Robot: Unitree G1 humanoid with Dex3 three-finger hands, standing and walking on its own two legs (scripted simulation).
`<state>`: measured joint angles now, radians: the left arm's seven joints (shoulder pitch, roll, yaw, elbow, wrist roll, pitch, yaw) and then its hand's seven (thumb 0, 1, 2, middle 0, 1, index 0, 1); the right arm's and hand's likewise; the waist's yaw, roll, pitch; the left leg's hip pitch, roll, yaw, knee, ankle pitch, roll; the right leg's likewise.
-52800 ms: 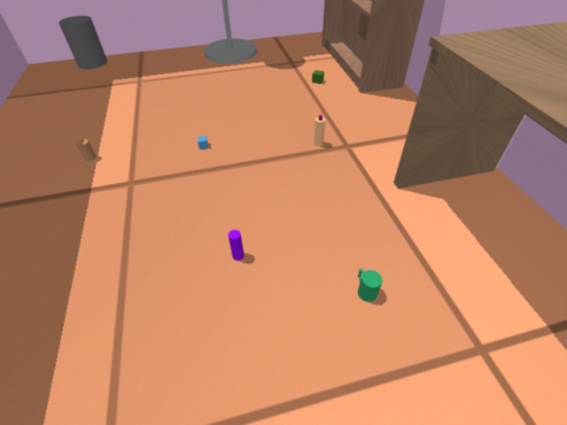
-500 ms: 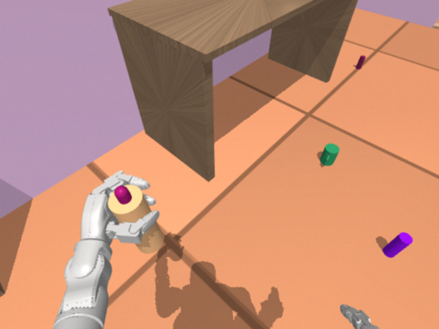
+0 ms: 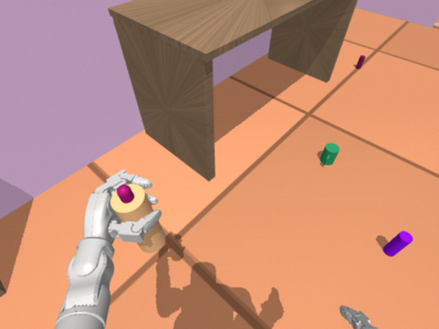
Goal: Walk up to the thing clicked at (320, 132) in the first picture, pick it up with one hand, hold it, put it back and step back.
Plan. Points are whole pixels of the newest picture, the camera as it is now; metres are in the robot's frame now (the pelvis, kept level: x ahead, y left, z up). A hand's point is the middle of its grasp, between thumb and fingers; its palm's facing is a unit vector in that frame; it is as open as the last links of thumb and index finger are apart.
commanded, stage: hold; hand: left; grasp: from the side
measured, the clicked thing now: (139, 217) +0.34 +0.17 +0.02
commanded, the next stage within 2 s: crouch in 0.08 s
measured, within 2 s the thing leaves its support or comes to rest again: neither
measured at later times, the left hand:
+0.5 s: hand (143, 220) +0.34 +0.17 +0.00, palm faces +0.04 -1.00 +0.01, open 8.0 cm
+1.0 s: hand (162, 247) +0.39 +0.17 -0.24, palm faces +0.03 -1.00 -0.01, open 8.0 cm
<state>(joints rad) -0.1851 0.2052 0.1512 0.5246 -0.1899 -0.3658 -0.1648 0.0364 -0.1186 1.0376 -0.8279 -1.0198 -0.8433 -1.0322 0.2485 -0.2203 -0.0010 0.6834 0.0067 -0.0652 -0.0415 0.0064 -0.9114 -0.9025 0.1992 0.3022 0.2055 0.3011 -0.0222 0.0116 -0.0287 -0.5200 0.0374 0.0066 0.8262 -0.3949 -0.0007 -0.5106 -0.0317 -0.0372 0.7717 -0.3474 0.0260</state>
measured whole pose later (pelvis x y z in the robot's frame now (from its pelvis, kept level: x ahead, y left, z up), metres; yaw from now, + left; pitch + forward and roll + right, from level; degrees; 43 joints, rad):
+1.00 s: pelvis -0.05 +0.00 -0.22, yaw -1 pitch +32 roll -3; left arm -0.62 0.31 0.32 1.05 -0.12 -0.74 -0.19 0.04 -0.11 1.03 -0.83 -1.02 -0.84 -1.03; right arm 0.16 -0.25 0.01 0.69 -0.08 -0.07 0.05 0.00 -0.90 -0.91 0.20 0.30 0.20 0.30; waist -0.10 0.00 -0.19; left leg -1.69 0.03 -0.04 1.80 -0.67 0.00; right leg -1.68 -0.05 -0.03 1.75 -0.63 0.02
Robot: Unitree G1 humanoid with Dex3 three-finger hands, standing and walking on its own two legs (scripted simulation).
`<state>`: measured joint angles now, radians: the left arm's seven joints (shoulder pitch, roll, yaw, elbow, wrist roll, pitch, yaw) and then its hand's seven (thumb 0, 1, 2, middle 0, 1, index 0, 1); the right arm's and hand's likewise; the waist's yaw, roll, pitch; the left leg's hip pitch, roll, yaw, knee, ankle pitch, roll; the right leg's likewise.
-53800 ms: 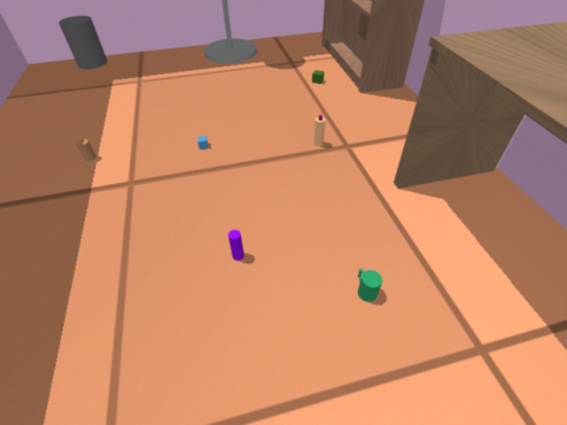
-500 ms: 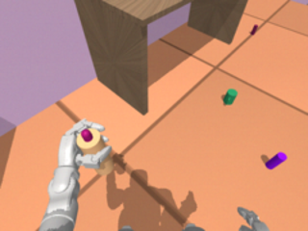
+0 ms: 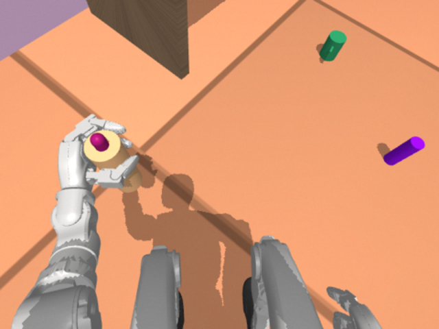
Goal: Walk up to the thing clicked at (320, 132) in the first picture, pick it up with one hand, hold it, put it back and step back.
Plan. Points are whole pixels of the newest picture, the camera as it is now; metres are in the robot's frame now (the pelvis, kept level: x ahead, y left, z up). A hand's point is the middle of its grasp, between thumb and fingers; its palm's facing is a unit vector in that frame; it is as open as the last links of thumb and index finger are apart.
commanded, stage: crouch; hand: left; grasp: from the side
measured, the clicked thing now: (115, 162) +0.44 +0.19 -0.05
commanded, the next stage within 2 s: lower in 1.02 s
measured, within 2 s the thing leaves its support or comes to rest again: neither
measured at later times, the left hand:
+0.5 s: hand (135, 168) +0.48 +0.18 -0.20, palm faces +0.06 -1.00 -0.02, open 8.0 cm
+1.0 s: hand (142, 173) +0.50 +0.18 -0.28, palm faces +0.02 -1.00 -0.03, open 8.0 cm
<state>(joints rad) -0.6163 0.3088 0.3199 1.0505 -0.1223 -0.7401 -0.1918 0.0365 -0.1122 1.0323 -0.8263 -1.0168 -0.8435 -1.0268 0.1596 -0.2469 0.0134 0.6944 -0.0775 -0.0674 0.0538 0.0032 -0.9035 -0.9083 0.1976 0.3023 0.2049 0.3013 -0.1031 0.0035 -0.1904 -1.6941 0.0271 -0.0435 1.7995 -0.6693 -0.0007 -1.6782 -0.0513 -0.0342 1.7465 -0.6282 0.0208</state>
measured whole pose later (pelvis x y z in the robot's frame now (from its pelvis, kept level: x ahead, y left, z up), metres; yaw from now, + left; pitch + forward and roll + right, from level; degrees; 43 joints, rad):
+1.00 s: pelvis -0.04 +0.01 -0.20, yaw -7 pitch +27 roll -11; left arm -0.91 0.67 0.48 1.29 0.01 -0.75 -0.17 0.04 -0.11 1.04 -0.84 -1.00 -0.85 -1.01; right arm 0.10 -0.33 0.22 0.66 -0.21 0.02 0.12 0.00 -0.91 -0.91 0.20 0.30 0.21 0.30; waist -0.28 -0.07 0.08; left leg -2.28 0.01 -0.18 2.47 -0.69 0.00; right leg -2.19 -0.03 -0.11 2.32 -0.61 0.05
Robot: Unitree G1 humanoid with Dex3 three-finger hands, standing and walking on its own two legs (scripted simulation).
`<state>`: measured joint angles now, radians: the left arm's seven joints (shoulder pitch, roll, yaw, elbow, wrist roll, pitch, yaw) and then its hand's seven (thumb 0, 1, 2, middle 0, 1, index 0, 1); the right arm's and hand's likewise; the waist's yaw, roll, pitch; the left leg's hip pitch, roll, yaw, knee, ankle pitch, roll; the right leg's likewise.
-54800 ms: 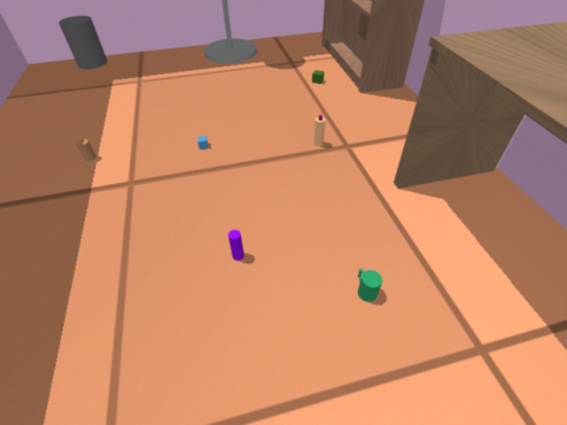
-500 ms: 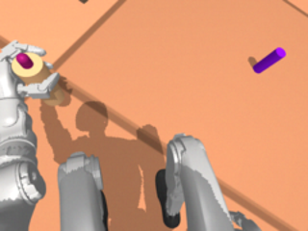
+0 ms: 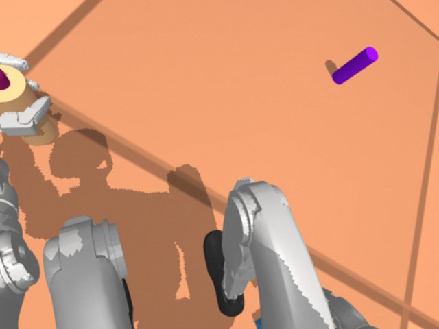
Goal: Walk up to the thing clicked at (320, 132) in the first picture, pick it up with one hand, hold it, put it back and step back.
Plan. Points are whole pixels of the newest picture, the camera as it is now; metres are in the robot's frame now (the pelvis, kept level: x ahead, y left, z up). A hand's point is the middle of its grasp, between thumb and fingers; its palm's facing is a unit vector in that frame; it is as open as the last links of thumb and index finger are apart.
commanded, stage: crouch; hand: left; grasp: from the side
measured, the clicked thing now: (19, 107) +0.51 +0.25 -0.11
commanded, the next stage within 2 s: lower in 0.02 s
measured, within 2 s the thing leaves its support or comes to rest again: neither
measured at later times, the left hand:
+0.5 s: hand (31, 111) +0.52 +0.24 -0.14, palm faces +0.16 -0.99 -0.04, open 8.0 cm
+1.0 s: hand (38, 113) +0.53 +0.24 -0.17, palm faces +0.17 -0.99 -0.04, open 8.0 cm
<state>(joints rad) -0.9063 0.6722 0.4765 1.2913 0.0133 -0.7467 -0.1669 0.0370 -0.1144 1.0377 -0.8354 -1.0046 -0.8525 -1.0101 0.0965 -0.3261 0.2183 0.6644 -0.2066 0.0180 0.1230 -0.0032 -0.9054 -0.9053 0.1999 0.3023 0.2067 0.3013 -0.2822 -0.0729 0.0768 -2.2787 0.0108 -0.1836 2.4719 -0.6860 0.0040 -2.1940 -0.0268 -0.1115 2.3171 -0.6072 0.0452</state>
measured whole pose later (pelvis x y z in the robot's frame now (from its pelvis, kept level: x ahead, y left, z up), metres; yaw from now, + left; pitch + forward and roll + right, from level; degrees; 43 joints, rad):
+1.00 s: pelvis +0.00 +0.01 -0.01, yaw -6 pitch +20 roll -19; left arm -0.99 0.98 0.38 1.59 0.01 -0.95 -0.04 0.04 -0.11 1.04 -0.83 -1.01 -0.85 -1.01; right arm -0.09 -0.36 0.53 0.55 -0.34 0.07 0.11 -0.01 -0.89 -0.90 0.20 0.30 0.21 0.30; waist -0.37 -0.23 0.28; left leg -2.24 0.00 -0.34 2.57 -0.73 0.00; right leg -2.09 0.01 -0.24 2.30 -0.60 0.07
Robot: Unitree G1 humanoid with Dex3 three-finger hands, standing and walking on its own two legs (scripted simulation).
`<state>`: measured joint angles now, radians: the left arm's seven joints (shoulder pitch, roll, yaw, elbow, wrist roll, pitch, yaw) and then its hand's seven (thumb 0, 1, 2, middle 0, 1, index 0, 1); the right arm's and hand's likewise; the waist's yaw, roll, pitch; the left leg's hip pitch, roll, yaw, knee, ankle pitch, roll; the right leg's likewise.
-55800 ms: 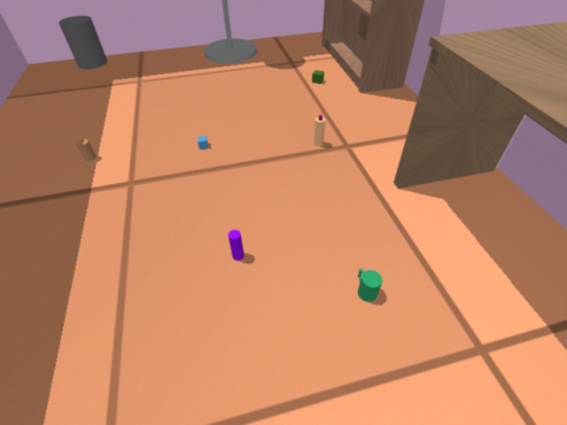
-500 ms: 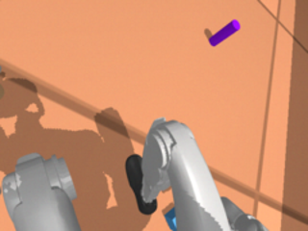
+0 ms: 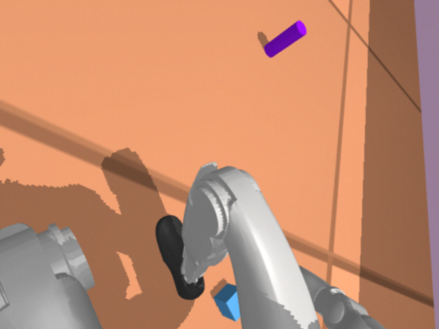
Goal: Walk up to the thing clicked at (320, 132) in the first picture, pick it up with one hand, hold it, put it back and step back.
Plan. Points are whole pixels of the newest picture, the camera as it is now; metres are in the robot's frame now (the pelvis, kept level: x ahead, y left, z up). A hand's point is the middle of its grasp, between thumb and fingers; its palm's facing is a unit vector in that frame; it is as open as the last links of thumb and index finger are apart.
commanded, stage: lower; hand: left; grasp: from the side
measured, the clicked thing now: out of the picture +0.51 +0.29 -0.20
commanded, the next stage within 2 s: loosen in 0.12 s
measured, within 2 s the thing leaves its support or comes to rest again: rests again in 1.16 s
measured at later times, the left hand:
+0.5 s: hand out of the picture +0.50 +0.28 -0.17, palm faces +0.28 -0.96 -0.01, open 8.2 cm
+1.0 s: hand out of the picture +0.51 +0.28 -0.16, palm faces +0.28 -0.96 -0.02, open 14.7 cm
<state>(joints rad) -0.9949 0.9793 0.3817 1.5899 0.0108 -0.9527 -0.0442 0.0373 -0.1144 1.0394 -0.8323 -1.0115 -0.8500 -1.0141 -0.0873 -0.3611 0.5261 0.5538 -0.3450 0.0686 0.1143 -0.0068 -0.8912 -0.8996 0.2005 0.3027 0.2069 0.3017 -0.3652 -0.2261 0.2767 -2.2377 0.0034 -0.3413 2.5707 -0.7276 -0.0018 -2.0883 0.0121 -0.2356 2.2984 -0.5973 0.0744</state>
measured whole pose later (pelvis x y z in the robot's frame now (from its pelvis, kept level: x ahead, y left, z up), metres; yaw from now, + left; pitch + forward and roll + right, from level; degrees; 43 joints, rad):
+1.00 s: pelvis +0.00 +0.00 +0.01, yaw -1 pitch +20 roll -20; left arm -1.00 1.03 0.40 1.61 0.00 -1.01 -0.05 -0.01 -0.35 0.30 -0.35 -0.34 -0.35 -0.34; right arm -0.12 -0.36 0.58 0.53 -0.35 0.10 0.10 -0.01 -0.90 -0.90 0.20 0.30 0.21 0.30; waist -0.39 -0.24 0.28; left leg -2.23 0.01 -0.36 2.56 -0.73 0.01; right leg -2.06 0.02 -0.25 2.26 -0.59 0.08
